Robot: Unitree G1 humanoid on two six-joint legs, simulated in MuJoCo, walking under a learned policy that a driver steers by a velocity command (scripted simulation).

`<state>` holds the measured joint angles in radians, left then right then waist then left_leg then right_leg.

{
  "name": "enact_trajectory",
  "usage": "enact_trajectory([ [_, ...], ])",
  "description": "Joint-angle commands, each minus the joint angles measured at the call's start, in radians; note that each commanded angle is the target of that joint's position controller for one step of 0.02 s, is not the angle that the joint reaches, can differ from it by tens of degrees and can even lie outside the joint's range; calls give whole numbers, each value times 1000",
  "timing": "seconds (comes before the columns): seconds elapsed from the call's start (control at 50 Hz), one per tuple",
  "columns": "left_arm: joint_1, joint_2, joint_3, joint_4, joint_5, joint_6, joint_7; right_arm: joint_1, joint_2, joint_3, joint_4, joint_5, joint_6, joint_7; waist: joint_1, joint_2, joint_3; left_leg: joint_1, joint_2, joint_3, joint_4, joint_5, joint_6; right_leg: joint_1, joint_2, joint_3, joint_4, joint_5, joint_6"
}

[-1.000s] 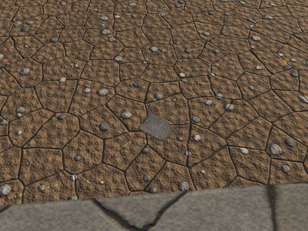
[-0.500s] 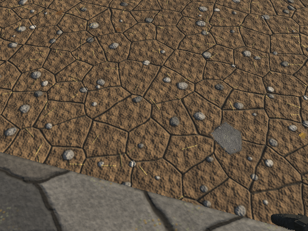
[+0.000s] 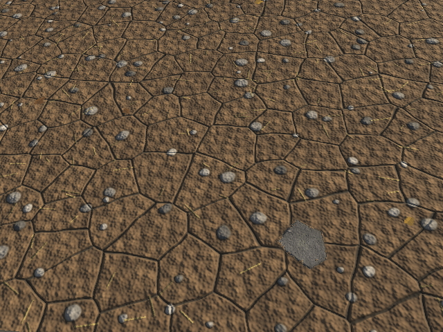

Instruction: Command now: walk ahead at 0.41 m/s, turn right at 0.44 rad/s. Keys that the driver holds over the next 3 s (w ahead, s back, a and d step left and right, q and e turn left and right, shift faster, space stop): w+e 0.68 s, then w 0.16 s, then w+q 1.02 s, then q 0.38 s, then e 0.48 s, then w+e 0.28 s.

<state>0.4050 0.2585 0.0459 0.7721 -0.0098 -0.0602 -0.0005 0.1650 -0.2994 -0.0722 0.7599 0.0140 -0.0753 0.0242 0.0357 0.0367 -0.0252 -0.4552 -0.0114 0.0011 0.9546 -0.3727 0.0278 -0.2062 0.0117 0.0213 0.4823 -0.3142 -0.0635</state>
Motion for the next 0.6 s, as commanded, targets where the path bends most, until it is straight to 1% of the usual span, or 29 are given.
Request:
enact_trajectory([
  [0.02,28,158,38,-73,-8,-16,12,-170,-85,-20,-112,-22,-47,9,14,-127,66,-370,49,-51,-44,140,-20,271,-245,386,-295,99,-172],
  [0.06,42,157,40,-74,-8,-7,24,-196,-49,-9,-115,-15,-44,13,16,-129,55,-298,22,-28,-160,226,-51,237,-201,296,-291,226,-157],
  [0.1,53,169,46,-73,-8,1,33,-239,-24,1,-124,-10,-40,16,29,-142,67,-219,-2,-16,-277,306,-68,172,-170,246,-284,261,-140],
  [0.12,64,176,49,-70,-9,4,36,-267,-18,5,-133,-7,-39,18,39,-151,76,-185,-11,-14,-325,338,-73,141,-164,238,-280,260,-136],
  [0.16,83,186,55,-62,-13,10,37,-310,-21,8,-152,-1,-40,22,55,-165,92,-133,-22,-13,-387,366,-77,99,-168,249,-269,245,-131],
  [0.2,86,192,60,-58,-22,14,38,-321,-40,4,-164,4,-44,24,51,-170,96,-86,-20,-31,-430,373,-67,93,-187,287,-248,236,-122],
  [0.24,63,204,67,-61,-25,18,41,-291,-74,-8,-162,7,-50,23,24,-189,90,-27,-14,-47,-456,348,-48,112,-210,324,-215,277,-105],
  [0.26,47,206,69,-65,-23,21,41,-252,-91,-16,-155,8,-53,20,0,-201,76,26,-16,-40,-466,316,-34,118,-214,330,-180,343,-95],
  [0.28,24,196,67,-73,-19,23,39,-165,-117,-31,-134,6,-56,13,-47,-203,30,147,-28,-22,-497,309,-9,108,-186,312,-94,472,-75],
  [0.3,4,170,57,-88,-10,24,35,-29,-154,-50,-103,0,-57,4,-114,-184,-71,353,7,-37,-501,322,27,52,-125,270,81,540,-40],
  [0.32,-5,106,33,-122,14,23,32,163,-216,-64,-86,-18,-52,-8,-183,-64,-260,667,199,-240,-469,195,93,-118,-51,217,390,320,-4],
  [0.34,162,3,5,-148,-20,10,28,204,-272,-70,-57,-29,-41,0,-80,321,-390,925,436,-755,-606,-27,250,-453,73,154,715,-292,50],
  [0.36,135,125,28,-112,-48,8,31,159,-158,-45,-70,-16,-39,0,-102,211,-280,833,418,-786,-680,-194,232,-559,-5,183,840,-238,53],
  [0.38,16,182,44,-127,-45,10,29,101,-100,-30,-77,-8,-33,-7,-115,118,-133,688,379,-592,-685,-129,192,-582,-46,145,842,-143,51],
  [0.4,-42,175,44,-134,-29,11,30,58,-85,-23,-71,-13,-29,-9,-95,37,-59,553,337,-455,-693,30,172,-538,-89,119,816,-69,52],
  [0.42,-80,163,46,-144,-14,11,26,35,-61,-18,-61,-20,-26,-10,-78,31,-11,457,296,-362,-714,133,162,-509,-114,118,774,-28,51],
  [0.44,-76,146,46,-150,-18,16,18,23,-55,-15,-53,-31,-29,-12,-53,59,3,395,272,-291,-737,188,155,-465,-137,119,752,-2,48],
  [0.46,-74,125,42,-154,-24,23,13,19,-52,-16,-45,-28,-35,-13,-45,71,12,366,262,-243,-762,218,159,-449,-145,108,732,6,48],
  [0.48,-86,102,36,-163,-25,29,10,22,-56,-19,-34,-21,-41,-14,-41,66,27,346,265,-203,-782,255,169,-458,-151,98,712,6,51],
  [0.5,-108,89,32,-175,-22,34,8,23,-68,-22,-23,-16,-46,-14,-37,52,48,328,274,-170,-800,294,177,-478,-157,94,681,13,55],
  [0.54,-156,81,24,-201,-13,36,4,28,-99,-31,-8,-14,-48,-15,-39,28,68,330,285,-109,-819,372,189,-518,-162,88,599,72,69],
  [0.58,-190,80,19,-209,-13,29,-8,23,-119,-34,-2,-15,-44,-17,-47,20,70,342,263,-25,-821,418,175,-508,-159,70,490,189,69],
  [0.6,-221,76,15,-215,-14,24,-16,23,-127,-34,1,-13,-41,-18,-58,16,78,344,250,16,-820,434,163,-490,-152,51,423,248,66],
])
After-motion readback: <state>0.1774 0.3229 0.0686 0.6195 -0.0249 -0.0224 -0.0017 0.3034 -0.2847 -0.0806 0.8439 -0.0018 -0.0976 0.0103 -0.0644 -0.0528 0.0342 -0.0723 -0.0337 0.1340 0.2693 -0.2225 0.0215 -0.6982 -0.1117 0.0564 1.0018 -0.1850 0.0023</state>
